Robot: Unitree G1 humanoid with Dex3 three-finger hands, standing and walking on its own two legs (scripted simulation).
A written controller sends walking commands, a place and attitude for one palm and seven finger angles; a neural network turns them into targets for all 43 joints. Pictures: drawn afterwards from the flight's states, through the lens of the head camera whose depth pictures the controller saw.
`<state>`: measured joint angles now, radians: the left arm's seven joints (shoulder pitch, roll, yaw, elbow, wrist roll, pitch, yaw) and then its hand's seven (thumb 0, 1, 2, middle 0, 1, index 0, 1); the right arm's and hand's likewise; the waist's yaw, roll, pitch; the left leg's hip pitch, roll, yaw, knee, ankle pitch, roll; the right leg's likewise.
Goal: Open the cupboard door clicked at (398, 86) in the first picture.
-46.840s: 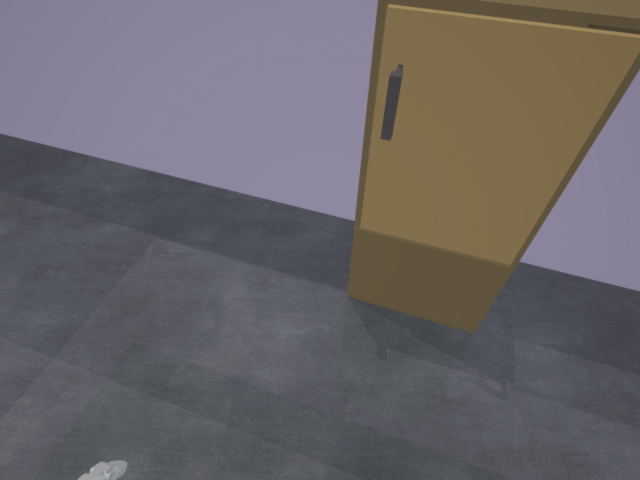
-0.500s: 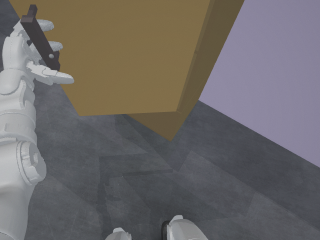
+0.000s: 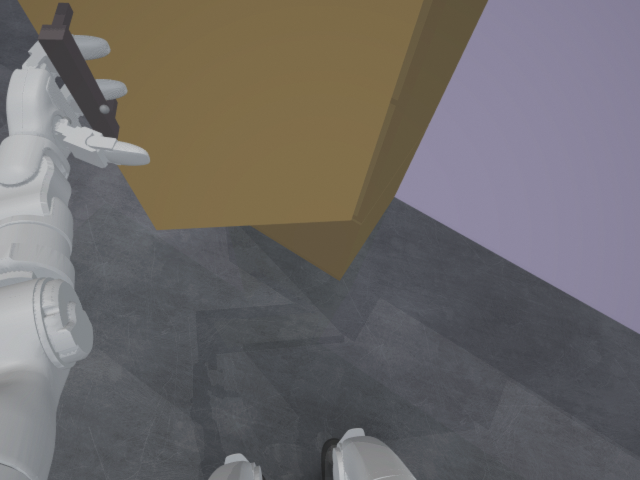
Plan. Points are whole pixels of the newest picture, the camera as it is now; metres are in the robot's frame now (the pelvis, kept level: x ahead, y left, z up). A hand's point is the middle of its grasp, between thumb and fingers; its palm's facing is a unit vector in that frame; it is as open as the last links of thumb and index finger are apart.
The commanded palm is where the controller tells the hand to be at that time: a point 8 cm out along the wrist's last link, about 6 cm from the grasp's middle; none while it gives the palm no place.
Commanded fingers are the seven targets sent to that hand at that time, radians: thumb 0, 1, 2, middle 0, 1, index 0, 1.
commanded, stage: close the thumb around the handle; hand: left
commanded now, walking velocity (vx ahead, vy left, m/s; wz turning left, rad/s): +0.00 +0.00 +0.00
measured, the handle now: (88, 77) +0.58 +0.22 +0.11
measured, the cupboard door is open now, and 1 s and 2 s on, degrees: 38 38 81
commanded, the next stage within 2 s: pull the door open along its arc in 0.80 s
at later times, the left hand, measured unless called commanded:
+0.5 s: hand (107, 108) +0.53 +0.19 +0.10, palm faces +0.01 -1.00 -0.02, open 9.6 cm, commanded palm +0.51 +0.23 +0.10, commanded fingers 0.00 0.68 0.80 -0.38 -1.33 -0.38 -1.33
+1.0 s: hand (107, 109) +0.53 +0.19 +0.10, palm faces +0.00 -1.00 -0.01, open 5.5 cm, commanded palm +0.50 +0.24 +0.10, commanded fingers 0.00 0.90 0.90 -0.40 -1.35 -0.40 -1.35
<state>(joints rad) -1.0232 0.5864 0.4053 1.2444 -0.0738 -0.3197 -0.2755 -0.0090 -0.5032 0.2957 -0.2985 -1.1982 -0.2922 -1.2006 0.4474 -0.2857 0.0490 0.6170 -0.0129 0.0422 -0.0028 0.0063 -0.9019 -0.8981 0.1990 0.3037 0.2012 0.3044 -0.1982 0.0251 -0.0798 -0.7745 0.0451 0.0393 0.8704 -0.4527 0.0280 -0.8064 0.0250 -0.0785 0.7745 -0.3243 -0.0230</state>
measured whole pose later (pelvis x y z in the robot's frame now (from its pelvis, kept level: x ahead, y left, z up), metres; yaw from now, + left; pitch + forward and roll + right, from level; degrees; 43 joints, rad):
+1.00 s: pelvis +0.00 +0.00 +0.00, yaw +0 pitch +21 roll -3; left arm -1.01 0.58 0.41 1.23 -0.07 -0.31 -0.27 0.01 0.76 0.82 -0.37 -1.35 -0.38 -1.35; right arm 0.45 -0.28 0.05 0.61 -0.01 0.05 0.00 0.01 -0.90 -0.90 0.20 0.30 0.20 0.30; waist -0.20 0.03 -0.08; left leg -0.77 0.05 0.04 0.87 -0.46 0.03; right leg -0.80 0.03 -0.08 0.77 -0.33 -0.02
